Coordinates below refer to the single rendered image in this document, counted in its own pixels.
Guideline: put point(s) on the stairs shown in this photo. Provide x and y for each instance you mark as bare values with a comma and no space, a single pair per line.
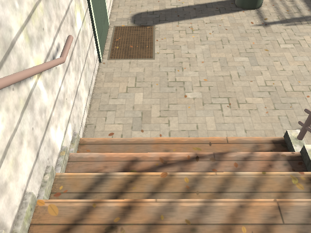
178,185

